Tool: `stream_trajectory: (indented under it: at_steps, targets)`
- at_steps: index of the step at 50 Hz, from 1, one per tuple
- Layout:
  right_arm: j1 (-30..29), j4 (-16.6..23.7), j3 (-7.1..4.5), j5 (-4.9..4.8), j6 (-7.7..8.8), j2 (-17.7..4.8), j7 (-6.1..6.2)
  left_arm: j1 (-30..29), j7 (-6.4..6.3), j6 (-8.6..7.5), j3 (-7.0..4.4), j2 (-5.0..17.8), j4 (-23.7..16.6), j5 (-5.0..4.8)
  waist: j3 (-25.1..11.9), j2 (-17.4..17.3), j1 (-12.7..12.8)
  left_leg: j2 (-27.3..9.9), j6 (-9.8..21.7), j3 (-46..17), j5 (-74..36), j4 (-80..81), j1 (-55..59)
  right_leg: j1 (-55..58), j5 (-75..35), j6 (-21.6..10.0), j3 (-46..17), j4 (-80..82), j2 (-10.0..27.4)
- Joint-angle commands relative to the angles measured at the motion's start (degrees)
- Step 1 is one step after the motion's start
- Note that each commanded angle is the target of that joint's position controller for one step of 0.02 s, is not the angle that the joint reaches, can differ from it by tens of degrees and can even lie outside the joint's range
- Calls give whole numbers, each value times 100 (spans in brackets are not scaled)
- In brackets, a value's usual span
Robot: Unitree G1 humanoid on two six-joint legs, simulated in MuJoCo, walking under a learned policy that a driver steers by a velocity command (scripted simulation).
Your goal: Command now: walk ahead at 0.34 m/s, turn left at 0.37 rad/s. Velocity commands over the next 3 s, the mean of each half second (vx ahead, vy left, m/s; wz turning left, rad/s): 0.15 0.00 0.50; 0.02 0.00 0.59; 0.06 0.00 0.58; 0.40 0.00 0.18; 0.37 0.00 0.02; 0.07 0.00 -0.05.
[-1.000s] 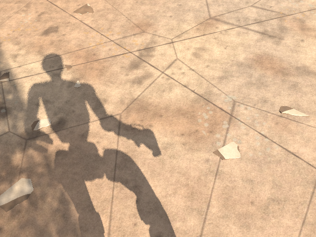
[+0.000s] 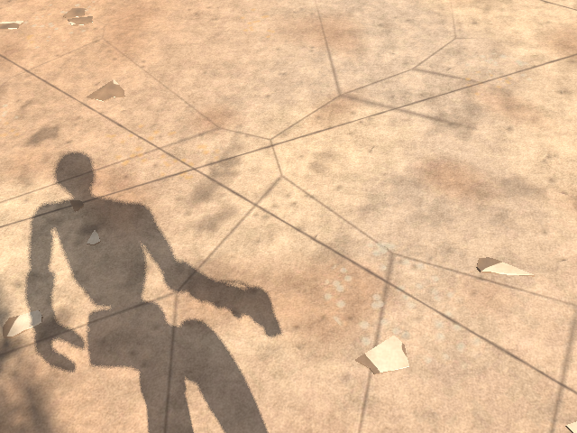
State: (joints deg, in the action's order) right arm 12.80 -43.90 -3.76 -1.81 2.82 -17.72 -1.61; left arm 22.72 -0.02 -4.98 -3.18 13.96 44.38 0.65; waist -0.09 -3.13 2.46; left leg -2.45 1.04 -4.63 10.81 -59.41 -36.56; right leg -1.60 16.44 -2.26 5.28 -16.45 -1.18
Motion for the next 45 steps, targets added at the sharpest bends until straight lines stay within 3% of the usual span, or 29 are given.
stream_trajectory:
  at_steps: [1, 3, 5, 8, 9, 10, 11, 12, 13, 14, 15, 16, 17, 19, 22, 26, 30, 32, 33, 34, 35, 36, 37, 38, 39, 41, 45]
  targets:
    - [-622, 617, 25, 78, 60, -72, -55, -583, -104, -75, -191, 865, -425, 21, 566, 730, -88, -80, -212, 241, -855, 992, -469, -271, -3029, -567, -220, 731, 1232]
    - [-1100, 832, 101, 140, 76, 96, -136, -460, -193, -13, -216, 995, -329, -16, 562, 760, 96, 30, -231, 688, -1402, 1844, 172, -573, -3472, -471, 197, 597, 1138]
    - [-1213, 981, 72, 118, 57, 22, -233, -282, -242, 52, -247, 1142, -203, -76, 427, 824, 99, 146, -136, 822, -1418, 2217, 449, -324, -3904, -436, 267, 298, 1283]
    - [-570, 951, -114, 137, 21, -376, -310, -539, -326, 169, -322, 1324, -268, -179, -67, 1006, -350, 484, 219, 968, -809, 2393, 1094, 127, -5506, -280, 341, -831, 1447]
    - [-23, 843, -233, 135, 11, -605, -287, -623, -340, 215, -336, 1346, -321, -188, -387, 936, -637, 641, 382, 976, -795, 2573, 1721, 92, -5649, -194, 358, -1617, 1377]
    - [574, 727, -356, 139, 0, -836, -196, -704, -330, 215, -308, 1271, -395, -205, -706, 737, -994, 708, 586, 835, -1342, 3067, 2697, -327, -5046, 7, 442, -2740, 1122]
    - [800, 733, -417, 149, -52, -1217, -35, -370, -269, 169, -155, 785, -526, -6, -1204, -409, -838, -307, 975, -496, -3401, 2921, 4196, -1684, -1224, 311, 409, -4607, 606]
    - [394, 1040, -402, 322, -30, -1624, 9, 443, -158, 96, 14, 432, -634, 109, -2256, -1300, -209, -1965, 2498, -3540, -4867, 2972, 5594, -3311, 2612, 643, -497, -6790, -473]
    - [361, 1156, -361, 269, -80, -1254, -16, 178, -52, 50, -107, 1101, -537, -23, -2832, -391, -670, -1874, 2523, -3505, -3287, 3541, 5344, -3441, 2129, 581, -1449, -7110, -158]
    - [-17, 1184, -289, 192, -86, -994, -17, -439, -46, 76, -134, 1216, -736, -175, -1913, -111, -615, -1526, 2178, -2799, -2206, 3750, 4596, -3722, 1614, 492, -1291, -6849, 34]
    - [-271, 1153, -233, 94, -107, -774, 5, -667, -118, 131, -121, 1112, -761, -109, -1084, 424, -409, -1170, 1816, -2260, -1587, 3943, 3609, -3801, 1217, 500, -1169, -6302, 255]
    - [-466, 1190, -193, 71, -129, -658, 39, -748, -201, 225, -141, 1137, -767, -30, -750, 416, -272, -960, 1656, -1975, -1373, 4073, 2860, -3572, 975, 519, -1171, -5870, 396]
    - [-579, 1218, -200, 143, -158, -687, 51, -681, -216, 311, -159, 1155, -770, -12, -546, 267, -112, -779, 1577, -1777, -1256, 4214, 2195, -3165, 837, 520, -1151, -5576, 433]
    - [-672, 1204, -246, 225, -166, -774, 81, -531, -252, 376, -110, 938, -743, 46, -515, 10, 9, -570, 1544, -1485, -1730, 4244, 1597, -2774, 730, 602, -989, -5014, 361]
    - [-561, 1156, -306, 193, -228, -909, 189, -710, -320, 401, -57, 806, -783, 77, -798, -63, -82, -470, 1471, -1451, -1766, 4088, 1672, -2767, 455, 748, -1009, -4242, 259]
    - [-658, 1229, -315, 129, -405, -921, 307, -1152, -280, 424, -51, 786, -904, 4, -725, -357, -237, -257, 1183, -1765, 331, 4154, 1566, -2669, -51, 773, -1122, -3350, 158]
    - [-485, 1228, -320, 136, -490, -900, 297, -1321, -193, 289, -88, 833, -966, -58, -710, -599, -393, -307, 1096, -2233, 276, 3895, 1889, -2308, 154, 661, -1127, -2389, 4]
    - [-520, 1246, -296, 83, -534, -842, 298, -1099, -147, 225, -138, 839, -907, -90, -709, -645, -219, -215, 929, -2391, -43, 3591, 1999, -1756, -169, 501, -1039, -1295, -62]
    - [-459, 1240, -259, 47, -550, -734, 309, -934, -144, 204, -199, 959, -860, -70, -690, -543, -132, -7, 712, -2286, 117, 3313, 1777, -1203, -586, 364, -1118, -622, 181]
    - [-182, 1239, -174, 77, -549, -420, 299, -849, -175, 232, -293, 1364, -906, 35, -856, 393, -276, 445, 362, -1650, 1428, 2272, 1186, -517, -852, -86, -2059, -328, 1392]
    - [-377, 1488, -223, 41, -475, -519, 277, -960, -156, 312, -387, 1702, -833, 246, -391, 2183, -400, 1263, 33, -338, 2395, 1166, 7, -706, -1803, -1001, -3432, -14, 2268]
    - [-235, 1364, -372, 159, -413, -1006, 263, -1166, -164, 299, -317, 1353, -1010, 258, -461, 1722, -340, 841, -202, -460, 2362, -137, -58, -786, -2153, -1289, -3479, -118, 2500]
    - [-108, 1198, -441, 94, -441, -1103, 249, -1392, -200, 308, -239, 1070, -1085, 184, -447, 1276, -405, 778, -313, -412, 2015, -642, -22, -838, -2316, -1102, -2839, -281, 2190]
    - [50, 1036, -433, 75, -523, -972, 279, -1569, -217, 326, -204, 937, -1130, 97, -385, 1022, -466, 720, -448, -295, 1740, -955, -10, -822, -2330, -859, -2275, -400, 1818]
    - [79, 1014, -400, 87, -587, -843, 294, -1618, -237, 342, -183, 880, -1125, 13, -315, 1002, -424, 668, -547, -234, 1475, -1249, -152, -743, -2447, -794, -1989, -453, 1696]
    - [-92, 1102, -301, 37, -644, -551, 268, -1534, -268, 408, -172, 876, -1092, 23, -218, 1096, -318, 569, -664, 86, 1185, -1026, -109, -743, -2560, -787, -1425, -386, 1452]
    - [-611, 1395, -185, 41, -621, -329, 189, -1273, -299, 521, -288, 1105, -991, 35, -403, 1409, -5, 258, -726, 367, 1223, 278, 207, -239, -2539, -939, -1149, -431, 1638]
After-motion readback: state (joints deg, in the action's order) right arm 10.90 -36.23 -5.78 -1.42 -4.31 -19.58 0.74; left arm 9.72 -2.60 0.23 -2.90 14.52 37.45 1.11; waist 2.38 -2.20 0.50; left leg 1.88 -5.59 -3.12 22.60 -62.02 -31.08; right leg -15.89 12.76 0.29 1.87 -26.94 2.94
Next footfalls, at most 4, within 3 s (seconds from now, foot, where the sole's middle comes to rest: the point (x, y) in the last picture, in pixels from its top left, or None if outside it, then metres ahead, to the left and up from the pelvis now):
0.22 left None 0.27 0.12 -0.78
0.66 right None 0.33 -0.09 -0.78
1.08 left None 0.17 0.12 -0.78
1.52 right None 0.34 -0.01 -0.78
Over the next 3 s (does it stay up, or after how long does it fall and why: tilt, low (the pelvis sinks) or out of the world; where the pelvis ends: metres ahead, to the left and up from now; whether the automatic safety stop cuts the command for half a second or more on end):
stays up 0.48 0.50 -0.01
